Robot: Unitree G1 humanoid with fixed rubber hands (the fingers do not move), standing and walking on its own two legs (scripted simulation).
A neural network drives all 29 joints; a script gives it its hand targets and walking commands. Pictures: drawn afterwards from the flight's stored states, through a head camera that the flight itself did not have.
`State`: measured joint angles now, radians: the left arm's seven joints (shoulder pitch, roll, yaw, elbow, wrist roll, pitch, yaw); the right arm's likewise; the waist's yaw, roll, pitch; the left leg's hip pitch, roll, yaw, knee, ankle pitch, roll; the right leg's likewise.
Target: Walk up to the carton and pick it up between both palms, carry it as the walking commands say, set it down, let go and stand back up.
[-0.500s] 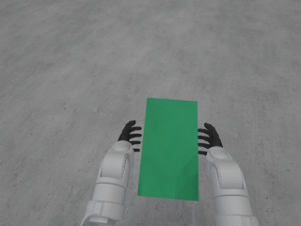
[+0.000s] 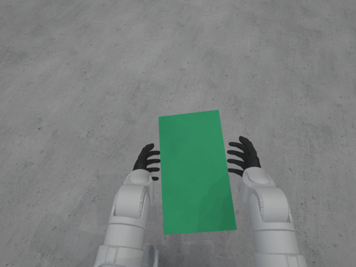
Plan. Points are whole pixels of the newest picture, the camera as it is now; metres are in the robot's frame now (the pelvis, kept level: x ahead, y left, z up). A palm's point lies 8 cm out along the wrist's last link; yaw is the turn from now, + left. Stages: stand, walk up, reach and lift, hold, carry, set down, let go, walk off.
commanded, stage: carry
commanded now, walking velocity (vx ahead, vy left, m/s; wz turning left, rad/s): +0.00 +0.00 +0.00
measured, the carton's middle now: (195, 175) +0.36 -0.03 -0.12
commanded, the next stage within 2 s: none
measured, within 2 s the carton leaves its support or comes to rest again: neither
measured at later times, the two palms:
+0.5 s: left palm (179, 68) +0.64 +0.02 +0.01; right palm (261, 70) +0.62 -0.22 +0.03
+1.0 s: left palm (184, 16) +0.85 +0.00 +0.06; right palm (255, 22) +0.83 -0.23 +0.06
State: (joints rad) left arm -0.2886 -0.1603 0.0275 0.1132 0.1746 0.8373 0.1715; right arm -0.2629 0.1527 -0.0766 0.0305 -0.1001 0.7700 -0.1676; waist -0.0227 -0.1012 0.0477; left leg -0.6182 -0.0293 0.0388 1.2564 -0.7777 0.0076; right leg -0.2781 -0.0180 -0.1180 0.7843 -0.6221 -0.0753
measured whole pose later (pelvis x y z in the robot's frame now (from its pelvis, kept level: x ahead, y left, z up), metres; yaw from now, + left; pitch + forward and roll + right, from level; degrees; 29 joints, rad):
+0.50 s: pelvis +0.32 -0.06 +0.01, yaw -2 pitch +5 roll +1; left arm -0.32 -0.17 0.06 0.21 0.22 0.80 0.15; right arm -0.28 0.16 -0.11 0.11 -0.11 0.76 -0.14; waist -0.07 -0.05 0.01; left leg -0.42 -0.03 -0.01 1.04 -0.66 -0.04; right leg -0.52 0.01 -0.06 0.80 -0.37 -0.07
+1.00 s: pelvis +0.54 -0.09 +0.02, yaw -4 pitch +5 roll +1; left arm -0.29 -0.16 0.05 0.10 0.17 0.87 0.17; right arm -0.26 0.15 -0.05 0.11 -0.14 0.86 -0.15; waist 0.01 -0.06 -0.06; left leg -0.30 0.02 0.14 0.64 -0.42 0.02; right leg -0.37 0.01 -0.06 0.95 -0.61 -0.03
